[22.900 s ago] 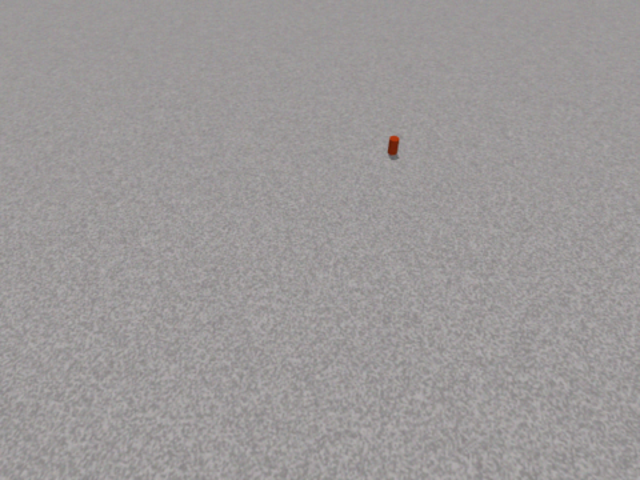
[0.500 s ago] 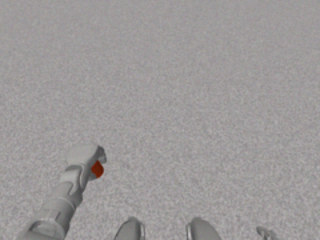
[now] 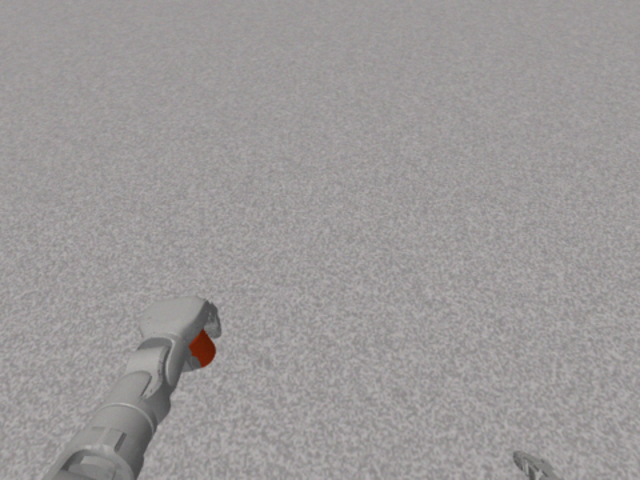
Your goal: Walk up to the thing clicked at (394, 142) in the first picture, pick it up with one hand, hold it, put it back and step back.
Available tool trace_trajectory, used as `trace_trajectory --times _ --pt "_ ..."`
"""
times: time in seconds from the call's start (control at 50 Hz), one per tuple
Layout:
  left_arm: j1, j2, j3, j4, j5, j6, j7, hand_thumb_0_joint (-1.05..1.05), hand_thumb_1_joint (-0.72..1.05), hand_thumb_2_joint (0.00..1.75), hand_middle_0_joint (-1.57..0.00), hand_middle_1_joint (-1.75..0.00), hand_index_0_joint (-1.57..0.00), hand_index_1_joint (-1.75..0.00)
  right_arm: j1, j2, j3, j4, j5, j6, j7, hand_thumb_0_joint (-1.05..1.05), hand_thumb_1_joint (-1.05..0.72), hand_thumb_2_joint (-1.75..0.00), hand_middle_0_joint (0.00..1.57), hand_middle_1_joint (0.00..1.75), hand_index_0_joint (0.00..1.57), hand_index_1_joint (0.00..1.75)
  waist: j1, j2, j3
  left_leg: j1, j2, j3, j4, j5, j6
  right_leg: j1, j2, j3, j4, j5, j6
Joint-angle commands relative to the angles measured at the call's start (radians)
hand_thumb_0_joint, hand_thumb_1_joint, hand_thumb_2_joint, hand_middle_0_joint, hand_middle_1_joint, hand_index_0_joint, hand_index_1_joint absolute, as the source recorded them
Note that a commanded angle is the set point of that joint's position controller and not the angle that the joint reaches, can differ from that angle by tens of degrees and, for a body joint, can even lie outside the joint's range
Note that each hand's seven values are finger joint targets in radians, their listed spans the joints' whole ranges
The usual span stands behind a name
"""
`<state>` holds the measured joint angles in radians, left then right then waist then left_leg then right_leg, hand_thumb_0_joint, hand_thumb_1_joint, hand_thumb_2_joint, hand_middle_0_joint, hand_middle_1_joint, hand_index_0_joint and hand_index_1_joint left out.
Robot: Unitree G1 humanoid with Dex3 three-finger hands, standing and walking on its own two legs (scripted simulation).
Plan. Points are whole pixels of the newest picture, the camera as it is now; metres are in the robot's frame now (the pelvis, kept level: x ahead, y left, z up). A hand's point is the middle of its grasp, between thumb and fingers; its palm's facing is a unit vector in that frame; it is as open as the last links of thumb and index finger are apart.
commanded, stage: hold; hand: left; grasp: from above
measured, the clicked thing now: (192, 343) +0.33 +0.22 -0.09
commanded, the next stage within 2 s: crouch in 1.84 s
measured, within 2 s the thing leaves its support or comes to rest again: neither
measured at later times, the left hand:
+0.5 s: hand (178, 338) +0.31 +0.22 -0.03, palm faces -0.43 -0.05 -0.90, open 6.8 cm
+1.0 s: hand (180, 341) +0.29 +0.21 -0.01, palm faces -0.42 -0.05 -0.90, open 6.8 cm
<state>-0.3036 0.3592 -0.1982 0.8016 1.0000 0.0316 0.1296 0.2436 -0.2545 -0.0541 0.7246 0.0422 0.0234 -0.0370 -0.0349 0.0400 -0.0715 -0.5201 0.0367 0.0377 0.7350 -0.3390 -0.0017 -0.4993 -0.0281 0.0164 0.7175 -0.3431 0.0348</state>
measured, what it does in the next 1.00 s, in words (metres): stands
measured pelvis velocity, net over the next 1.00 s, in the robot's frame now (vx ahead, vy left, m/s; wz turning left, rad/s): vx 0.00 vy -0.01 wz -0.01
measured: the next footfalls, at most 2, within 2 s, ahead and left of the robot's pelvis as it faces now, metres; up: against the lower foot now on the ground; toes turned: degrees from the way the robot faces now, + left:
none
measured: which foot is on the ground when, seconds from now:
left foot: down 0.00-1.00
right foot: down 0.00-1.00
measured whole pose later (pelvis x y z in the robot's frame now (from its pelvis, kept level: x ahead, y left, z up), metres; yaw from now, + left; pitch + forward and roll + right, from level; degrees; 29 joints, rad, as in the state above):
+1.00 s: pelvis +0.00 -0.01 +0.02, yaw -1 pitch +1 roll +0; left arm -0.24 0.38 -0.22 0.60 0.99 0.02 -0.04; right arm 0.20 -0.26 -0.03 0.66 0.07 0.08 -0.05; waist 0.01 0.06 -0.02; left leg -0.29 0.03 0.06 0.52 -0.24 -0.01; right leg -0.30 -0.03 0.03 0.54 -0.26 0.03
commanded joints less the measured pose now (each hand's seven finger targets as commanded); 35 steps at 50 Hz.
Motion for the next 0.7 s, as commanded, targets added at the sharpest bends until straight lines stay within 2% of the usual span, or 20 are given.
trace_trajectory --times 0.0,0.02,0.04,0.06,0.1,0.2,0.22,0.24,0.28,0.3,0.32,0.36,0.4,0.5,0.52,0.56,0.58,0.64,0.68 --pt "-0.307 0.211 0.075 -0.186 0.009 0.002 0.013 0.00 0.64 0.50 -1.08 -0.44 -1.08 -0.44 -0.016 -0.143 -0.046 -0.115 0.002 -0.032 -0.008 0.00 -0.91 -0.90 0.20 0.30 0.20 0.30 0.000 -0.027 -0.252 0.198 -0.046 -0.005 -0.116 0.257 0.005 0.107 0.057 -0.013 -0.129 0.249 -0.036" --pt "-0.314 0.221 0.080 -0.203 0.009 -0.002 0.004 0.00 0.64 0.48 -1.06 -0.45 -1.07 -0.44 -0.021 -0.143 -0.048 -0.118 0.005 -0.030 -0.009 0.00 -0.91 -0.90 0.20 0.30 0.20 0.30 0.006 -0.018 -0.258 0.212 -0.047 -0.002 -0.125 0.256 0.003 0.114 0.057 -0.012 -0.131 0.244 -0.038" --pt "-0.287 0.204 0.069 -0.173 0.010 0.000 -0.008 0.00 0.63 0.48 -1.06 -0.44 -1.07 -0.44 -0.019 -0.142 -0.046 -0.121 0.004 -0.028 -0.008 0.00 -0.91 -0.90 0.20 0.30 0.20 0.30 -0.002 -0.033 -0.233 0.205 -0.044 -0.005 -0.130 0.255 0.003 0.108 0.060 -0.016 -0.135 0.237 -0.039" --pt "-0.306 0.203 0.065 -0.217 0.006 -0.005 -0.016 0.00 0.62 0.49 -1.06 -0.43 -1.06 -0.43 -0.024 -0.141 -0.044 -0.130 0.005 -0.028 -0.007 0.00 -0.91 -0.90 0.20 0.30 0.20 0.30 0.006 -0.020 -0.236 0.218 -0.040 -0.010 -0.142 0.248 0.000 0.114 0.062 -0.020 -0.137 0.224 -0.041" --pt "-0.292 0.216 0.077 -0.225 0.004 -0.006 -0.030 0.00 0.63 0.47 -1.05 -0.44 -1.06 -0.43 -0.025 -0.144 -0.047 -0.136 0.007 -0.025 -0.008 0.00 -0.91 -0.90 0.20 0.30 0.20 0.30 0.012 -0.014 -0.257 0.239 -0.039 -0.008 -0.147 0.273 0.000 0.126 0.065 -0.020 -0.139 0.243 -0.043" --pt "-0.263 0.203 0.064 -0.224 0.003 -0.007 -0.054 0.00 0.60 0.45 -1.04 -0.43 -1.05 -0.43 -0.042 -0.142 -0.041 -0.156 0.010 -0.017 -0.008 0.00 -0.91 -0.91 0.20 0.30 0.20 0.30 0.014 -0.028 -0.212 0.246 -0.036 -0.011 -0.171 0.284 0.000 0.139 0.066 -0.025 -0.157 0.248 -0.044" --pt "-0.302 0.213 0.072 -0.282 0.002 -0.011 -0.055 0.00 0.61 0.46 -1.03 -0.44 -1.04 -0.43 -0.038 -0.142 -0.042 -0.162 0.011 -0.016 -0.007 0.00 -0.91 -0.90 0.20 0.30 0.20 0.30 0.017 -0.022 -0.233 0.256 -0.035 -0.010 -0.174 0.288 0.000 0.154 0.066 -0.022 -0.159 0.254 -0.044" --pt "-0.272 0.223 0.084 -0.262 0.006 -0.009 -0.056 0.00 0.61 0.46 -1.04 -0.43 -1.05 -0.43 -0.038 -0.143 -0.043 -0.159 0.011 -0.015 -0.007 0.00 -0.91 -0.91 0.20 0.30 0.20 0.30 0.028 -0.017 -0.235 0.262 -0.039 -0.005 -0.176 0.303 0.000 0.166 0.064 -0.021 -0.160 0.267 -0.045" --pt "-0.311 0.216 0.073 -0.301 -0.006 -0.011 -0.063 0.00 0.61 0.45 -1.02 -0.45 -1.04 -0.43 -0.042 -0.144 -0.041 -0.165 0.013 -0.014 -0.007 0.00 -0.91 -0.90 0.20 0.30 0.20 0.30 0.015 -0.013 -0.242 0.277 -0.035 -0.007 -0.183 0.308 0.001 0.171 0.066 -0.020 -0.165 0.273 -0.043" --pt "-0.270 0.221 0.079 -0.264 0.005 -0.008 -0.067 0.00 0.61 0.44 -1.03 -0.44 -1.04 -0.42 -0.048 -0.142 -0.040 -0.164 0.014 -0.012 -0.007 0.00 -0.91 -0.91 0.20 0.30 0.20 0.30 0.025 -0.021 -0.215 0.269 -0.038 -0.002 -0.187 0.309 0.003 0.176 0.064 -0.022 -0.173 0.275 -0.043" --pt "-0.284 0.214 0.074 -0.297 0.005 -0.009 -0.070 0.00 0.61 0.46 -1.04 -0.43 -1.05 -0.43 -0.050 -0.139 -0.040 -0.168 0.015 -0.009 -0.008 0.00 -0.91 -0.91 0.20 0.30 0.20 0.30 0.023 -0.026 -0.227 0.278 -0.040 -0.001 -0.187 0.311 0.005 0.178 0.061 -0.018 -0.176 0.284 -0.041" --pt "-0.293 0.230 0.091 -0.320 0.006 -0.008 -0.071 0.00 0.61 0.46 -1.03 -0.46 -1.04 -0.44 -0.053 -0.137 -0.039 -0.168 0.015 -0.006 -0.008 0.00 -0.91 -0.91 0.20 0.30 0.20 0.30 0.028 -0.015 -0.242 0.286 -0.042 0.005 -0.191 0.311 0.006 0.190 0.060 -0.015 -0.183 0.285 -0.041" --pt "-0.272 0.208 0.069 -0.300 0.004 -0.005 -0.081 0.00 0.64 0.47 -1.05 -0.46 -1.07 -0.45 -0.058 -0.138 -0.037 -0.170 0.015 -0.006 -0.008 0.00 -0.91 -0.91 0.20 0.30 0.20 0.30 0.019 -0.026 -0.226 0.297 -0.038 0.004 -0.202 0.318 0.006 0.187 0.063 -0.018 -0.186 0.287 -0.042" --pt "-0.270 0.219 0.077 -0.332 -0.005 -0.007 -0.104 0.00 0.63 0.49 -1.06 -0.45 -1.07 -0.45 -0.079 -0.135 -0.033 -0.186 0.019 0.000 -0.009 0.00 -0.92 -0.91 0.20 0.30 0.20 0.30 0.036 -0.027 -0.202 0.299 -0.039 0.005 -0.229 0.279 0.009 0.206 0.060 -0.019 -0.212 0.251 -0.042" --pt "-0.241 0.213 0.074 -0.304 -0.001 -0.005 -0.106 0.00 0.63 0.50 -1.06 -0.46 -1.07 -0.45 -0.082 -0.136 -0.032 -0.183 0.019 0.002 -0.010 0.00 -0.92 -0.91 0.20 0.30 0.20 0.30 0.032 -0.042 -0.195 0.301 -0.041 0.005 -0.230 0.284 0.010 0.204 0.058 -0.018 -0.215 0.256 -0.040" --pt "-0.283 0.219 0.075 -0.354 -0.002 -0.011 -0.111 0.00 0.63 0.47 -1.05 -0.47 -1.06 -0.45 -0.083 -0.135 -0.031 -0.188 0.019 0.002 -0.011 0.00 -0.92 -0.91 0.20 0.30 0.20 0.30 0.030 -0.032 -0.212 0.309 -0.043 0.007 -0.233 0.286 0.013 0.211 0.056 -0.014 -0.221 0.263 -0.038" --pt "-0.268 0.228 0.084 -0.346 0.002 -0.010 -0.112 0.00 0.63 0.47 -1.05 -0.47 -1.06 -0.45 -0.089 -0.133 -0.029 -0.190 0.021 0.003 -0.012 0.00 -0.92 -0.91 0.20 0.30 0.20 0.30 0.041 -0.029 -0.200 0.311 -0.042 0.008 -0.239 0.284 0.011 0.215 0.057 -0.017 -0.224 0.255 -0.041" --pt "-0.256 0.219 0.081 -0.347 0.000 -0.012 -0.116 0.00 0.63 0.49 -1.06 -0.46 -1.07 -0.46 -0.097 -0.131 -0.027 -0.195 0.021 0.005 -0.014 0.00 -0.92 -0.91 0.20 0.30 0.20 0.30 0.034 -0.044 -0.183 0.313 -0.044 0.011 -0.249 0.267 0.014 0.210 0.055 -0.014 -0.238 0.242 -0.039" --pt "-0.267 0.236 0.093 -0.361 -0.002 -0.016 -0.118 0.00 0.64 0.46 -1.04 -0.47 -1.06 -0.45 -0.107 -0.132 -0.027 -0.197 0.023 0.005 -0.016 0.00 -0.91 -0.91 0.20 0.30 0.20 0.30 0.041 -0.027 -0.185 0.320 -0.046 0.015 -0.254 0.248 0.013 0.213 0.053 -0.011 -0.248 0.222 -0.038"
